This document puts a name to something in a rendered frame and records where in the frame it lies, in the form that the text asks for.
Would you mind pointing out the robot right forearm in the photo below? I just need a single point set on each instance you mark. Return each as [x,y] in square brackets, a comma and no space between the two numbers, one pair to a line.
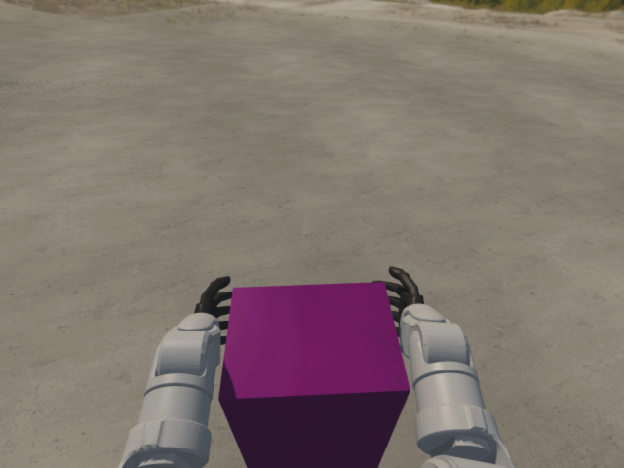
[452,419]

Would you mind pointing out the robot left hand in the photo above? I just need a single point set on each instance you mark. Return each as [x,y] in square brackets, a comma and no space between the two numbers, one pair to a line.
[211,298]

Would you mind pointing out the carton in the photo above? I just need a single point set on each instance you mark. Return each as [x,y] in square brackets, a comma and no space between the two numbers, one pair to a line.
[313,375]

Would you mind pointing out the robot right hand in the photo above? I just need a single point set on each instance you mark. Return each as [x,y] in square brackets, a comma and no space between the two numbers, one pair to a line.
[408,293]

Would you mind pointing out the robot left forearm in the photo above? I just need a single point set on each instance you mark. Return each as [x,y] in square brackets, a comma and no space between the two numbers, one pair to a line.
[172,430]

